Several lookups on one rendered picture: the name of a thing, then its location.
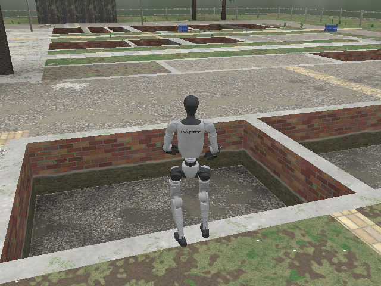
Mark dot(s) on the robot left upper arm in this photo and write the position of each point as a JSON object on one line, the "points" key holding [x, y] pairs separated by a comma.
{"points": [[171, 128]]}

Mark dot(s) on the robot left hand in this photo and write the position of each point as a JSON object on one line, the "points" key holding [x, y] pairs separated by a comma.
{"points": [[173, 151]]}

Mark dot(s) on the robot foot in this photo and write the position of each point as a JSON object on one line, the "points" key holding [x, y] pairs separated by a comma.
{"points": [[205, 233], [182, 241]]}

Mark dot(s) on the robot right upper arm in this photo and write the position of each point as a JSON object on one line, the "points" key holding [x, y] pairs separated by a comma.
{"points": [[209, 127]]}

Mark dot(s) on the left robot foot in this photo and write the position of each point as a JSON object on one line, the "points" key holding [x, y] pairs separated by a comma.
{"points": [[182, 241]]}

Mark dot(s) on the right robot forearm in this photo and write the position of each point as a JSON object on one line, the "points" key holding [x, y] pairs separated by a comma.
{"points": [[214, 154]]}

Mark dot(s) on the right robot foot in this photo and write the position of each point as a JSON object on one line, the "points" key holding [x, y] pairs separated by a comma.
{"points": [[205, 233]]}

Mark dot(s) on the robot right hand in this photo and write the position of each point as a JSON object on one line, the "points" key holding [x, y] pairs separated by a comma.
{"points": [[208, 153]]}

